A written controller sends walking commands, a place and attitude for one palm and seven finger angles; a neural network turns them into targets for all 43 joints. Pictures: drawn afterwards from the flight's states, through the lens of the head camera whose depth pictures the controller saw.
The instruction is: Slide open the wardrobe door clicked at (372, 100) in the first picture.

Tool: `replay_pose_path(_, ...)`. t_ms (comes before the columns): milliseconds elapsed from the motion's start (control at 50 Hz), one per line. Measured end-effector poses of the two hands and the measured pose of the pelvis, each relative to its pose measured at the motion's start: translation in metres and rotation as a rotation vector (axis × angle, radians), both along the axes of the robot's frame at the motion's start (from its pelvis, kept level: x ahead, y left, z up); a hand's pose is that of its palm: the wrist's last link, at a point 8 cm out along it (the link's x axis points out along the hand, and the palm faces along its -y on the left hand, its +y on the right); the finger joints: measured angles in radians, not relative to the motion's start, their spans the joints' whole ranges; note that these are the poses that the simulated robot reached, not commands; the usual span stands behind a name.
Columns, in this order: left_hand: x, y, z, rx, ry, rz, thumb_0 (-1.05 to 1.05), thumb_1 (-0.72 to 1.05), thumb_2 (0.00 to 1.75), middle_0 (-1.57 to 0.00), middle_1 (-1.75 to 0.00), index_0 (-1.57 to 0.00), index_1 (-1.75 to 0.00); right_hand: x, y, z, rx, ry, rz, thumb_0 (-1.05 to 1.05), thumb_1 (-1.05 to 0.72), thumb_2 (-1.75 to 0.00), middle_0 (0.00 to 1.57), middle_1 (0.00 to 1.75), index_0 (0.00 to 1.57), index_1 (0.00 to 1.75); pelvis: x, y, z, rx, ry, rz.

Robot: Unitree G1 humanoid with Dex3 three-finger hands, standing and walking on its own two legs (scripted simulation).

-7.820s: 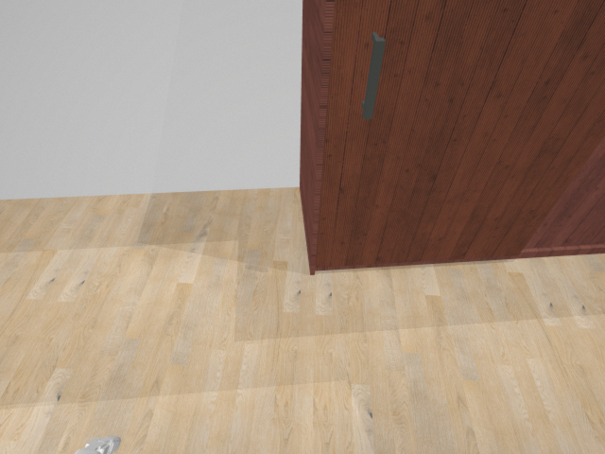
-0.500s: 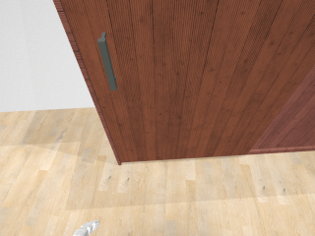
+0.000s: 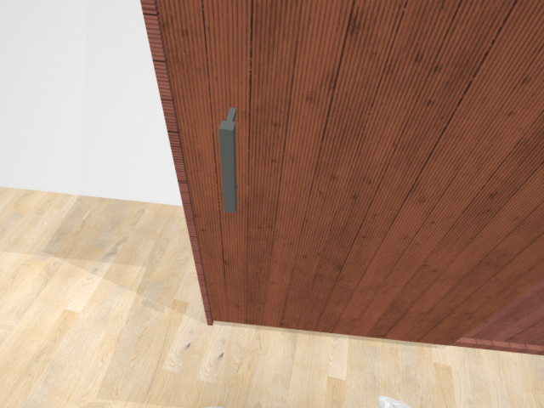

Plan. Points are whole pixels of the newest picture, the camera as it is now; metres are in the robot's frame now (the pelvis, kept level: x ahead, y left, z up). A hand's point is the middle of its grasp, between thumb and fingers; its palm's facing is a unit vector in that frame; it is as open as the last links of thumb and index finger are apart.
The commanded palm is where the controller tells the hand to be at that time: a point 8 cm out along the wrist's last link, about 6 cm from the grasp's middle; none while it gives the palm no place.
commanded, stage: come to a stop and stand still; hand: left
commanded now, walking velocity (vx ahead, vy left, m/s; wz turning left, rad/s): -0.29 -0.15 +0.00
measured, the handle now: (231, 163) +0.47 +0.13 +0.09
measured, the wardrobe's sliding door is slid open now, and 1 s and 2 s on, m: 0.00 0.00 0.00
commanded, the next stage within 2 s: look again from close up in 1.38 s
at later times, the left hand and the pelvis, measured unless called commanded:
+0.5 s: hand out of the picture +0.03 +0.13 -0.19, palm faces -0.02 -0.97 -0.25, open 7.4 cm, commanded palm none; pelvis -0.06 -0.05 -0.03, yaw +0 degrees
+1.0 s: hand out of the picture -0.15 +0.11 -0.17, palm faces +0.11 -0.97 -0.23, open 7.4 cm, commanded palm none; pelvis -0.14 -0.08 +0.00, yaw +1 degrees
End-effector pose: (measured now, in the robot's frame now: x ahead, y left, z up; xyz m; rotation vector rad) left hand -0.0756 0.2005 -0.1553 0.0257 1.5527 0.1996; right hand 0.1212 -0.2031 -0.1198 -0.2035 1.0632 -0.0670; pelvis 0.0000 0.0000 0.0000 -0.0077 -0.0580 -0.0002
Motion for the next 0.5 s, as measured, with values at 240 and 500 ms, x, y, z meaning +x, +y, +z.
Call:
replay_pose_path(240,0.069,0.01,0.014,0.11,-0.205,-0.076,0.0,0.91,0.9,-0.2,-0.3,-0.19,-0.3,-0.055,-0.059,-0.009,-0.026,0.087,-0.104,-0.02,-0.93,-0.9,0.2,0.3,0.2,0.3,-0.027,-0.03,0.001,-0.007,0.017,0.003)
replay_pose_path(500,0.102,-0.018,0.001,0.13,-0.41,-0.219,0.01,0.91,0.9,-0.2,-0.3,-0.2,-0.3,-0.179,-0.098,-0.048,-0.01,0.133,-0.225,0.01,-0.91,-0.9,0.19,0.29,0.2,0.3,-0.056,-0.052,-0.033,0.005,-0.058,-0.004)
